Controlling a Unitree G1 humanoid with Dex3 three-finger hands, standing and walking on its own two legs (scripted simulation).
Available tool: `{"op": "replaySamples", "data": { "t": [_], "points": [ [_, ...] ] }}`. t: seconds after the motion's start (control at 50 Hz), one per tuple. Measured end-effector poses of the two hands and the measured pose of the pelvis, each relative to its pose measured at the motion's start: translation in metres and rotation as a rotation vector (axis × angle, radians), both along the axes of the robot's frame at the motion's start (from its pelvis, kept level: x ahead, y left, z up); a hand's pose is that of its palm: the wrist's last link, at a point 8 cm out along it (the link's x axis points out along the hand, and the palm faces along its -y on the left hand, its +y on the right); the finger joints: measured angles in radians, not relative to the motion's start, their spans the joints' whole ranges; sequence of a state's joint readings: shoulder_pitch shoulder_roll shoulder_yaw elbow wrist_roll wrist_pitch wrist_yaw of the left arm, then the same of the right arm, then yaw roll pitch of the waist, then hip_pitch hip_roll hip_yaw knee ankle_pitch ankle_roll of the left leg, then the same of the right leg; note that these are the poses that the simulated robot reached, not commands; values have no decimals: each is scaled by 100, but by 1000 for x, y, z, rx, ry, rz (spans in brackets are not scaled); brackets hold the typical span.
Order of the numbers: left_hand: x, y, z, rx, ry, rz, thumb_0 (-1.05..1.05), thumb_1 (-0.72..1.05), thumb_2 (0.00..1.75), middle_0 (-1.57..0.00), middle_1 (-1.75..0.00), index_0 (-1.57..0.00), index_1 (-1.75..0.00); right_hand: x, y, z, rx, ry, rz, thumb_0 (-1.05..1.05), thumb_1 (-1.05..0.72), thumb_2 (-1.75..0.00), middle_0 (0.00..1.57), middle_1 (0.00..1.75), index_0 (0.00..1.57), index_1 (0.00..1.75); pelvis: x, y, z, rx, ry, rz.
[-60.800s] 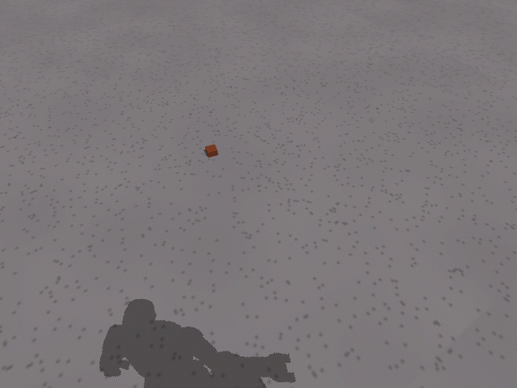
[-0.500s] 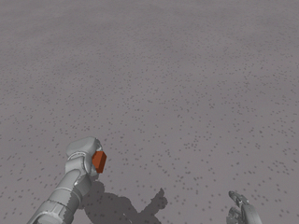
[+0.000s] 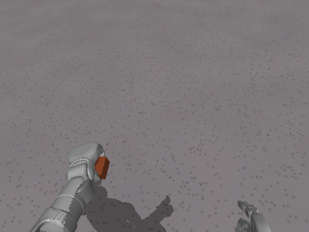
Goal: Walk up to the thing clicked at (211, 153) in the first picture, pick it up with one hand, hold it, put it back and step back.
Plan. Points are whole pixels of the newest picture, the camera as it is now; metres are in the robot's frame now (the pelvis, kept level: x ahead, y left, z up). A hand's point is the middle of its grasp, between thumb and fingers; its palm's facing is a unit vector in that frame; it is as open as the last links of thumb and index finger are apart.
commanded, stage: crouch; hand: left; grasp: from above
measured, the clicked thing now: (97, 167) +0.32 +0.23 -0.07
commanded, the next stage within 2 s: lower in 1.86 s
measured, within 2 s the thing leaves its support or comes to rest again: neither
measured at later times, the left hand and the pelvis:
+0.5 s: hand (103, 181) +0.33 +0.25 -0.21, palm faces -0.39 -0.08 -0.92, open 8.2 cm; pelvis -0.04 +0.01 -0.11, yaw +0 degrees
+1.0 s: hand (114, 189) +0.39 +0.27 -0.44, palm faces -0.40 -0.16 -0.90, open 8.2 cm; pelvis -0.07 +0.01 -0.30, yaw -2 degrees
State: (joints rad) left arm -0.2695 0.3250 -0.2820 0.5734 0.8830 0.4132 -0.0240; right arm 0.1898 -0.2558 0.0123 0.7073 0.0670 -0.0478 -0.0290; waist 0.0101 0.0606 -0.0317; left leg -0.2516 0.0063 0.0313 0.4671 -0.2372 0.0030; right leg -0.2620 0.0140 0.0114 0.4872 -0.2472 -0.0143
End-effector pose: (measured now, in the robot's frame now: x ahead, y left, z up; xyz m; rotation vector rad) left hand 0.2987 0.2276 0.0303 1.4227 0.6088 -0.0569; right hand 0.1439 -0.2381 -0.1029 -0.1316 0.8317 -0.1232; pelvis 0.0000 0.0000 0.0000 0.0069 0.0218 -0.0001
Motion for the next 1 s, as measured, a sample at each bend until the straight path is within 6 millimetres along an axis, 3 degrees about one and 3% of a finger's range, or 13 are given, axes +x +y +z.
{"op": "replaySamples", "data": {
  "t": [0.18,0.32,0.52,0.7,0.82,1.0],
  "points": [
    [-8,5,-41,20,53,-17,1,35,9,-96,-36,-88,-25,-10,-5,-3,-24,34,5,1,-88,-89,20,30,20,30,-6,-1,-6,-2,29,9],
    [-1,15,-93,59,65,-20,1,36,7,-97,-35,-88,-24,-44,-18,-29,-74,150,-4,1,-88,-89,20,30,20,30,-20,-1,-27,-9,136,15],
    [43,23,-197,91,-16,-37,-1,37,6,-96,-35,-87,-25,-124,-38,-118,-151,350,-73,1,-88,-89,20,30,20,30,-46,6,-118,-30,385,9],
    [72,30,-286,74,-20,58,-3,36,13,-95,-36,-85,-27,-182,-17,-206,-110,493,-107,1,-88,-89,20,30,20,30,-64,13,-197,-44,539,3],
    [85,35,-339,54,18,40,-4,35,15,-96,-36,-85,-27,-193,-3,-256,-79,521,-103,1,-88,-89,20,30,20,30,-70,15,-242,-55,599,2],
    [95,48,-417,31,17,45,-4,35,14,-95,-37,-85,-27,-181,-5,-314,-96,525,-26,1,-89,-89,20,30,21,30,-73,13,-303,-68,655,1]
  ]
}}
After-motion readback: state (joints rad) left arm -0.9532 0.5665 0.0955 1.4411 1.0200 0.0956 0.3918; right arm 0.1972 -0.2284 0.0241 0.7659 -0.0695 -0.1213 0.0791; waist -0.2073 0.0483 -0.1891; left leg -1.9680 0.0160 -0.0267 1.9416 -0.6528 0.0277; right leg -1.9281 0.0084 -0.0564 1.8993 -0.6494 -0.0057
